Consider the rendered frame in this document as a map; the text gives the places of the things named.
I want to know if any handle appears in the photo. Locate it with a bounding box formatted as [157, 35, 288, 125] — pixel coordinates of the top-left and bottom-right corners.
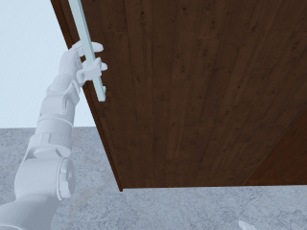
[68, 0, 106, 102]

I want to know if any robot left forearm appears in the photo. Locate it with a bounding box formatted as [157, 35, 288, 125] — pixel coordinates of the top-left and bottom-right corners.
[14, 74, 81, 197]

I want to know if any left robot upper arm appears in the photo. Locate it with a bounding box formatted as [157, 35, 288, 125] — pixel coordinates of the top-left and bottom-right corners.
[0, 156, 77, 230]

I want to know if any wardrobe door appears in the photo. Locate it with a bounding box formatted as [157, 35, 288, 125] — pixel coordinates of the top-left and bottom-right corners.
[249, 107, 307, 180]
[59, 0, 307, 189]

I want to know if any left robot hand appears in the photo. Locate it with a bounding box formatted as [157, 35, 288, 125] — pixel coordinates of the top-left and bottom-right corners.
[59, 41, 107, 88]

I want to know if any right robot hand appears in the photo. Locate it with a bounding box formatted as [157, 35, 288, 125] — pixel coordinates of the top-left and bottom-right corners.
[238, 220, 257, 230]

